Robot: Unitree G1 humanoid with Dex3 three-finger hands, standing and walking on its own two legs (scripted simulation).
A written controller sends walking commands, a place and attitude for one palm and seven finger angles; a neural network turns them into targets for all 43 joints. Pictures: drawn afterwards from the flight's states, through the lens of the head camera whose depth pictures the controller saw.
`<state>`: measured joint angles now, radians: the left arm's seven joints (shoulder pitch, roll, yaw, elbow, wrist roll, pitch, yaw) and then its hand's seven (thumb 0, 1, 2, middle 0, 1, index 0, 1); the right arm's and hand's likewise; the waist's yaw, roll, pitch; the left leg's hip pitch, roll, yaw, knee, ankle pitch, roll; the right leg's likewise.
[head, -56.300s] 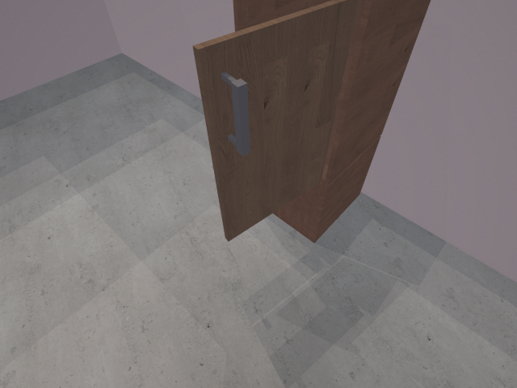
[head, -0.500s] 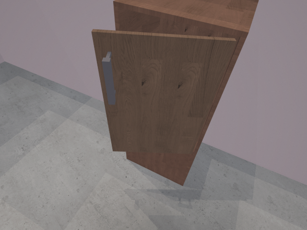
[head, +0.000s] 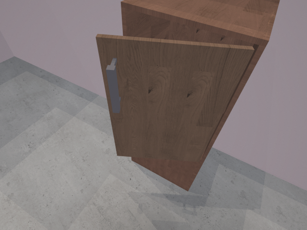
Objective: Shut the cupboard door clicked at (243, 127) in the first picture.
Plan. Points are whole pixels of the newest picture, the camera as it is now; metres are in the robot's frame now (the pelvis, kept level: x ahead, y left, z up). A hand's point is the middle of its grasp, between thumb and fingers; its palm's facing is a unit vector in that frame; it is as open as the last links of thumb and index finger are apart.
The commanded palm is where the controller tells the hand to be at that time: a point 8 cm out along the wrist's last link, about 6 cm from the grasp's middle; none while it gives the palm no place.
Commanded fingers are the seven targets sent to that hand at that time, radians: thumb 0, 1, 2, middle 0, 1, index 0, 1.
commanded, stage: come to a stop and stand still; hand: left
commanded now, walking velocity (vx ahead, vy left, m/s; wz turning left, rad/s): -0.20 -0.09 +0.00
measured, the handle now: (115, 86) +0.47 +0.15 +0.12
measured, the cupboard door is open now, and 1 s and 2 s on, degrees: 26 26 26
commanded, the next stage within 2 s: look again from close up in 1.58 s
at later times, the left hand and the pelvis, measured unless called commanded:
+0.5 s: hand out of the picture +0.02 +0.17 -0.17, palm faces +0.03 -0.97 -0.23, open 7.4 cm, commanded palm none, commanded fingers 0.00 0.90 0.90 -0.20 -0.30 -0.20 -0.30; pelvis -0.03 -0.02 -0.01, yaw +0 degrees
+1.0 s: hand out of the picture -0.05 +0.17 -0.18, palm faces +0.04 -0.99 -0.16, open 7.4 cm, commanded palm none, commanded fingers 0.00 0.90 0.90 -0.20 -0.30 -0.20 -0.30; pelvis -0.02 +0.00 +0.00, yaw +0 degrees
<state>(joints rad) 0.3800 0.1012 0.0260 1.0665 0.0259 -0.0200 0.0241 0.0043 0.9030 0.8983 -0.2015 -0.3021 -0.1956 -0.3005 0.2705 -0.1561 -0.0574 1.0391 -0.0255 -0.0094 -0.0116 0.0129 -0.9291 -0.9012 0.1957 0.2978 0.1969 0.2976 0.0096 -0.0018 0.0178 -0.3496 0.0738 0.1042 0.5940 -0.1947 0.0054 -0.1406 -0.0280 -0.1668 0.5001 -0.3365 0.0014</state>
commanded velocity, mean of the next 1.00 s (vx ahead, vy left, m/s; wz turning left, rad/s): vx -0.02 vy -0.02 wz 0.00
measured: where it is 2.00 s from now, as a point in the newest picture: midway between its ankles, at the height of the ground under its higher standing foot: outside the picture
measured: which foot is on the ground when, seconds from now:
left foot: down 0.00-1.00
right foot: down 0.00-0.06, up 0.08-0.28, down 0.30-1.00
